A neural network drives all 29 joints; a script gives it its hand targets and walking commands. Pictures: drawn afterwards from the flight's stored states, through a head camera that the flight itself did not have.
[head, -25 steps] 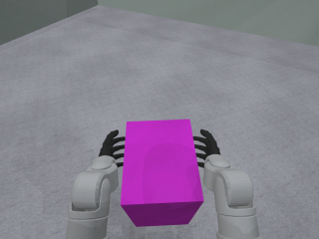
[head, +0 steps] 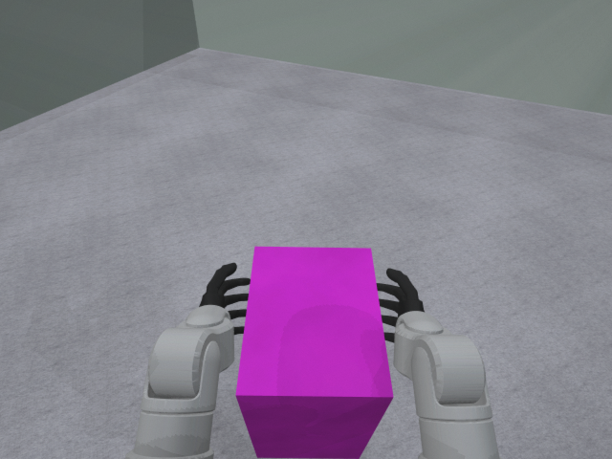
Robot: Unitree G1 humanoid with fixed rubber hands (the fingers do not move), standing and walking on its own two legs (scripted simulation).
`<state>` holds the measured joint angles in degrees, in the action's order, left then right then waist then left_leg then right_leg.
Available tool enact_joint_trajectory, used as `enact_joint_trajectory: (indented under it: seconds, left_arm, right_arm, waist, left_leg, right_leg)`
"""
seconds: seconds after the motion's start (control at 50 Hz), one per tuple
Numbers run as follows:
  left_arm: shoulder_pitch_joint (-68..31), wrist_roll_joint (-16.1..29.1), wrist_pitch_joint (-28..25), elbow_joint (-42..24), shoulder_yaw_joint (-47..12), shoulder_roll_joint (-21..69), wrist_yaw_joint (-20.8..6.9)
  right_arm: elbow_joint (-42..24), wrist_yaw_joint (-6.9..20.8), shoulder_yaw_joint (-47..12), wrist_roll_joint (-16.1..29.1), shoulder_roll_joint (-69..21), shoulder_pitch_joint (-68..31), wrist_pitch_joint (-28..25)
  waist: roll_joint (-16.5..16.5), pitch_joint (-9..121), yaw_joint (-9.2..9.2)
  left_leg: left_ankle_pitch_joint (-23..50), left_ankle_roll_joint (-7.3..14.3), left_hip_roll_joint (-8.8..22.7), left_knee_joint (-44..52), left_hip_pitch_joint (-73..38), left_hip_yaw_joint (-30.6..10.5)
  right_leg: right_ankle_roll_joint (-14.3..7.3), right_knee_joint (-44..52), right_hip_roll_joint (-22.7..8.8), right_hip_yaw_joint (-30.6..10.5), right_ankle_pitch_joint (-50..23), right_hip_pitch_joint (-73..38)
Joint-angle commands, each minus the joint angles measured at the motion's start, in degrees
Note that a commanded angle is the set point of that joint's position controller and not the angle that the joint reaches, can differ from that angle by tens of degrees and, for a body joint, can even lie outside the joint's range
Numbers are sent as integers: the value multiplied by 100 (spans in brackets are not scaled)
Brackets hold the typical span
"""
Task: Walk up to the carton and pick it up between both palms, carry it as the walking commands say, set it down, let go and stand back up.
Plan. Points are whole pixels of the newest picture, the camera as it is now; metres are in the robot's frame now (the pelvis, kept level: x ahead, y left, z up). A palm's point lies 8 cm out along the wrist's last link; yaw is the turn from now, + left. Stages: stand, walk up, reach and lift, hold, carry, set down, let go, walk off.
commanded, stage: carry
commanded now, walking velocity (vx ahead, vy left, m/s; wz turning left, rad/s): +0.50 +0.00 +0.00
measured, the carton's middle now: (310, 359) +0.27 +0.00 +0.02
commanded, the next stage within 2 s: none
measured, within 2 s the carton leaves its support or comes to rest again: neither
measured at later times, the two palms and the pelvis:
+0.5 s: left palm (230, 266) +0.36 +0.12 +0.10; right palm (402, 276) +0.35 -0.12 +0.10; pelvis +0.08 +0.00 +0.01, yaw -1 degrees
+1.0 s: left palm (272, 175) +0.60 +0.08 +0.09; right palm (395, 179) +0.61 -0.16 +0.09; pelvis +0.33 -0.05 +0.00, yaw +2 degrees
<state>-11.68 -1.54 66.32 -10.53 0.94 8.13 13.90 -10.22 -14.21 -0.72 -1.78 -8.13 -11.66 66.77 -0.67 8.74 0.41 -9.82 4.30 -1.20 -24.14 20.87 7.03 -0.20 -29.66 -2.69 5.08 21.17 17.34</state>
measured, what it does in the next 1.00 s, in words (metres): walks ahead: right foot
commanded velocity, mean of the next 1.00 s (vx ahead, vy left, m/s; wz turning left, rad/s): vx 0.50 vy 0.00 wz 0.00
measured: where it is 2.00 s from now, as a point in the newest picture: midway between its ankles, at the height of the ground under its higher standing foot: (325, 314)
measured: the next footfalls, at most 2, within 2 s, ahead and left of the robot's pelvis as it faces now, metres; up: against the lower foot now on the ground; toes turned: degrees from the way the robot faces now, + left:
right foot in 0.70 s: +0.30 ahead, -0.16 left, +0.00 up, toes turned -11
left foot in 1.06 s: +0.52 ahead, +0.07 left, +0.00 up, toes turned +13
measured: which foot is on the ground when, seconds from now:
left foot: down 0.00-0.70, up 0.72-1.00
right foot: down 0.00-0.30, up 0.32-0.68, down 0.70-1.00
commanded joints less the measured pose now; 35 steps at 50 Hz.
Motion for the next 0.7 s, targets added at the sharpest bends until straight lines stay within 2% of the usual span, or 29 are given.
enact_joint_trajectory:
  seconds: [0.0, 0.04, 0.06, 0.08, 0.1, 0.12, 0.14, 0.16, 0.2, 0.24, 0.26, 0.28, 0.3, 0.32, 0.34, 0.36, 0.38, 0.42, 0.44, 0.5, 0.6, 0.62, 0.64, 0.66, 0.68]
  left_arm:
    - [-2195, 1281, -186, -768, -2376, 5672, -775]
    - [-2172, 1310, -169, -761, -2386, 5723, -797]
    - [-2143, 1304, -162, -727, -2374, 5733, -805]
    - [-2060, 1274, -152, -662, -2340, 5710, -807]
    - [-2022, 1249, -141, -606, -2304, 5659, -806]
    - [-2100, 1272, -129, -602, -2284, 5604, -795]
    - [-2242, 1383, -96, -827, -2340, 5588, -756]
    - [-2229, 1354, -38, -776, -2366, 5549, -745]
    - [-2131, 1211, -16, -579, -2339, 5514, -757]
    - [-2129, 1145, -56, -639, -2317, 5545, -727]
    - [-2106, 1106, -73, -646, -2318, 5558, -711]
    - [-2252, 1126, -72, -843, -2447, 5598, -723]
    - [-2385, 1082, -81, -946, -2430, 5600, -730]
    - [-2431, 1061, -93, -910, -2354, 5540, -746]
    - [-2426, 1124, -98, -831, -2358, 5566, -778]
    - [-2353, 1207, -115, -829, -2399, 5665, -797]
    - [-2230, 1263, -142, -854, -2452, 5803, -813]
    - [-2155, 1333, -213, -982, -2569, 5977, -829]
    - [-2088, 1332, -236, -1040, -2592, 5986, -810]
    - [-1815, 1307, -243, -1176, -2628, 5914, -726]
    - [-1610, 1296, -151, -1379, -2677, 5718, -674]
    - [-1610, 1291, -135, -1405, -2665, 5689, -677]
    - [-1628, 1279, -124, -1419, -2641, 5669, -684]
    - [-1646, 1263, -109, -1407, -2590, 5631, -690]
    - [-1459, 1228, -92, -1309, -2504, 5561, -693]
  right_arm:
    - [-882, 695, -2317, 1250, -5604, -2240, -263]
    - [-924, 674, -2339, 1198, -5600, -2192, -256]
    - [-936, 675, -2363, 1173, -5587, -2167, -247]
    - [-935, 682, -2389, 1151, -5566, -2165, -233]
    - [-917, 697, -2416, 1148, -5556, -2185, -214]
    - [-949, 706, -2458, 1187, -5573, -2256, -198]
    - [-1190, 681, -2470, 1285, -5565, -2388, -179]
    - [-1123, 670, -2380, 1253, -5466, -2361, -146]
    - [-855, 714, -2346, 1186, -5423, -2217, -138]
    - [-831, 750, -2369, 1277, -5524, -2221, -160]
    - [-777, 765, -2368, 1310, -5525, -2162, -174]
    - [-733, 763, -2253, 1272, -5469, -2067, -228]
    - [-798, 755, -2223, 1307, -5476, -2176, -273]
    - [-897, 751, -2290, 1364, -5499, -2380, -289]
    - [-966, 724, -2326, 1349, -5543, -2482, -292]
    - [-1105, 710, -2357, 1362, -5615, -2492, -317]
    - [-1244, 719, -2438, 1395, -5719, -2477, -339]
    - [-1429, 761, -2528, 1435, -5839, -2448, -383]
    - [-1485, 772, -2540, 1450, -5815, -2390, -392]
    - [-1555, 769, -2556, 1469, -5670, -2077, -366]
    - [-1599, 705, -2595, 1407, -5472, -1748, -274]
    - [-1604, 691, -2605, 1390, -5442, -1736, -261]
    - [-1599, 676, -2609, 1377, -5418, -1721, -254]
    - [-1590, 666, -2614, 1357, -5382, -1687, -247]
    - [-1604, 664, -2634, 1342, -5323, -1801, -225]
  waist:
    - [-587, 951, 31]
    - [-452, 977, 62]
    - [-229, 979, 74]
    - [165, 971, 104]
    - [718, 901, 112]
    - [1325, 695, 69]
    - [1210, 397, 19]
    - [902, 242, 1]
    - [551, 357, 9]
    - [452, 642, -33]
    - [183, 736, -62]
    - [-673, 680, -158]
    - [-1349, 630, -215]
    - [-1084, 321, -212]
    - [-611, 292, -174]
    - [-362, 456, -152]
    - [-315, 574, -125]
    - [-400, 752, -116]
    - [-493, 800, -124]
    - [-729, 883, -149]
    - [-1015, 746, -166]
    - [-976, 786, -139]
    - [-801, 906, -101]
    - [-487, 1149, -68]
    - [-11, 1426, 114]
  left_leg:
    - [-3364, -54, 1225, 1706, -469, -1258]
    - [-2969, -222, 1021, 1565, -278, -820]
    - [-2582, -358, 818, 1221, -174, -488]
    - [-2142, -513, 556, 612, 11, -125]
    - [-1697, -635, 295, -205, 199, 199]
    - [-1102, -637, 286, -1398, 147, 167]
    - [-927, -690, 427, -1743, 357, 38]
    - [-1160, -679, 513, -1534, 461, -73]
    - [-1361, -629, 451, -849, 22, 83]
    - [-1113, -561, 275, 7, -1130, 366]
    - [-1279, -435, 409, 355, -1801, 68]
    - [-2138, -97, 1124, 865, -2189, -1232]
    - [-3511, 370, 1997, 1765, -2420, -2768]
    - [-3906, 708, 2534, 2132, -2441, -3341]
    - [-3643, 832, 2657, 2128, -2377, -3329]
    - [-3150, 795, 2584, 2119, -2423, -2996]
    - [-2443, 663, 2453, 2063, -2493, -2473]
    - [-1180, 438, 2158, 1886, -2536, -1572]
    - [-709, 393, 2052, 1791, -2593, -1328]
    - [307, 329, 1843, 1498, -2805, -889]
    - [687, 166, 1759, 1140, -2765, -496]
    - [693, 84, 1693, 918, -2642, -343]
    - [633, -43, 1542, 491, -2332, -95]
    - [860, -207, 1300, -242, -1813, 183]
    - [1040, -442, 1097, -1514, -777, 399]
  right_leg:
    - [-68, -41, 221, 567, 454, -237]
    - [-106, 366, 254, 770, 310, -790]
    - [-152, 661, 171, 710, 340, -1043]
    - [-244, 1053, -99, 332, 614, -1227]
    - [-389, 1615, -595, -421, 1228, -1173]
    - [-575, 2333, -1301, -1403, 1930, -592]
    - [-720, 2602, -1686, -1648, 2313, -309]
    - [-702, 2525, -1686, -1455, 2123, -277]
    - [-633, 2159, -1383, -936, 1467, -335]
    - [-446, 1595, -982, -458, 1397, 36]
    - [-259, 961, -718, -238, 1237, 464]
    - [30, -36, -309, 211, 1075, 1239]
    - [164, -1226, 79, 461, 890, 1960]
    - [80, -1856, -85, 70, 830, 2693]
    - [36, -2220, -301, -290, 408, 2789]
    - [39, -2367, -440, -413, 68, 2711]
    - [49, -2303, -541, -430, -252, 2584]
    - [104, -1800, -512, -281, -534, 2208]
    - [135, -1546, -432, -156, -597, 2083]
    - [178, -897, -206, 203, -732, 1869]
    - [129, 18, -62, 514, -785, 1392]
    - [108, 305, -34, 640, -916, 1011]
    - [104, 596, 29, 830, -1184, 292]
    - [75, 692, 109, 931, -1163, -732]
    - [-45, 719, -195, 405, -980, -2108]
